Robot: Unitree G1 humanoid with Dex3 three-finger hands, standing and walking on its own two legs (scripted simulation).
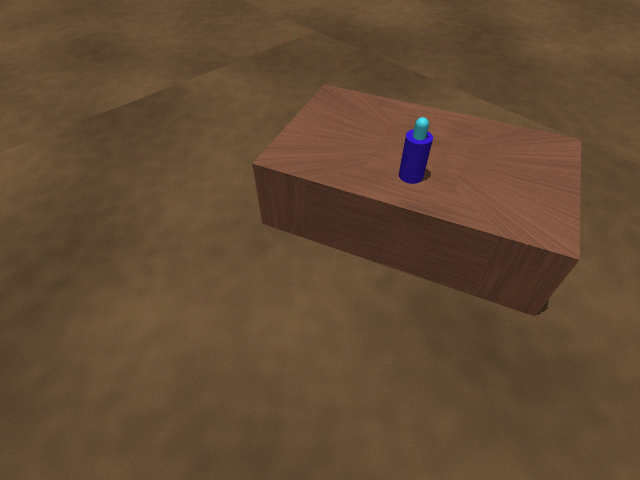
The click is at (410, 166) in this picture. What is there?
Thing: necked bottle
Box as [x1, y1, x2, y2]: [399, 117, 432, 183]
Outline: 424,117 418,118 416,120 414,128 408,131 405,137 399,170 399,177 402,180 410,183 415,183 422,179 432,140 432,135 427,131 428,121
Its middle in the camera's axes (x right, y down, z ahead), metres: +0.33 -0.29 +1.34
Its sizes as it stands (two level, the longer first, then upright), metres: 0.089 0.089 0.236
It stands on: a support 0.33 m high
